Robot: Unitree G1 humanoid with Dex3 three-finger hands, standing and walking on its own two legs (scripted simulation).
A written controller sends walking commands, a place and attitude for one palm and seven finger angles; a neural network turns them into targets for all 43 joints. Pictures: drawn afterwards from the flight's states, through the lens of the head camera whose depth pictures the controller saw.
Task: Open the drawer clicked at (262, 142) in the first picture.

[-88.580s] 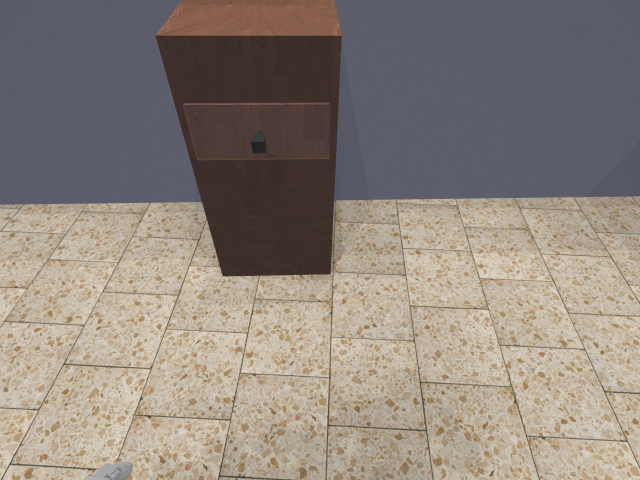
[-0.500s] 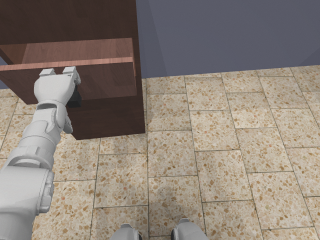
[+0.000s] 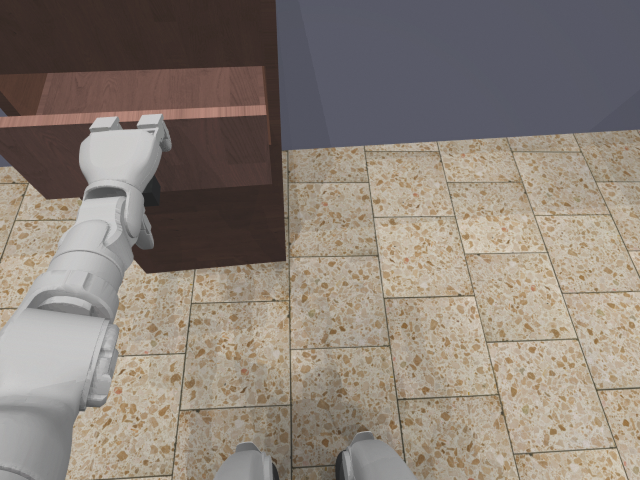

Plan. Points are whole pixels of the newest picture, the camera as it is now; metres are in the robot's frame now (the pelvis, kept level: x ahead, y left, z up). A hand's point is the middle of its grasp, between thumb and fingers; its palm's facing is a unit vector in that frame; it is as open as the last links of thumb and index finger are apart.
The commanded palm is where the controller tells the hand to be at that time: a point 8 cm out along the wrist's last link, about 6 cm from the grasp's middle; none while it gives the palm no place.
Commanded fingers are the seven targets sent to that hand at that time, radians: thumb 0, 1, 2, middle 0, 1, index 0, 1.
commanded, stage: re-aim the fingers above the handle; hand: left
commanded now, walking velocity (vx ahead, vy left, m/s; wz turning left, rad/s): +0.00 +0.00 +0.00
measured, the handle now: (145, 180) +0.56 +0.22 -0.06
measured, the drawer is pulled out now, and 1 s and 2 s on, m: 0.10 0.10 0.10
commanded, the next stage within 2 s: lower the fingers behind the handle in 0.98 s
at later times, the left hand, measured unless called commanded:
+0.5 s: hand (139, 200) +0.48 +0.20 +0.00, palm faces -0.12 -0.05 -0.99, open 13.8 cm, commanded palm +0.48 +0.20 +0.06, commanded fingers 0.00 -0.50 0.30 -0.30 -1.20 -0.30 -1.20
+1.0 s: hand (161, 184) +0.50 +0.17 +0.01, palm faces -0.07 -0.09 -0.99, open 13.8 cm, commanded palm +0.48 +0.21 +0.06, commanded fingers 0.00 -0.50 0.30 -0.30 -1.20 -0.30 -1.20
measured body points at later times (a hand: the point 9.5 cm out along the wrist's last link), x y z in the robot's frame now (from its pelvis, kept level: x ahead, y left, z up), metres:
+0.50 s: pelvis +0.01 +0.00 +0.01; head +0.12 +0.01 +0.44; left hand +0.48 +0.20 +0.06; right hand +0.02 -0.27 -0.12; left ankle +0.00 +0.09 -0.68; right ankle +0.00 -0.12 -0.68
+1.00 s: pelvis +0.01 +0.00 +0.00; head +0.12 +0.01 +0.44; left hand +0.50 +0.18 +0.07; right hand +0.01 -0.27 -0.12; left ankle +0.00 +0.09 -0.68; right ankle +0.00 -0.12 -0.68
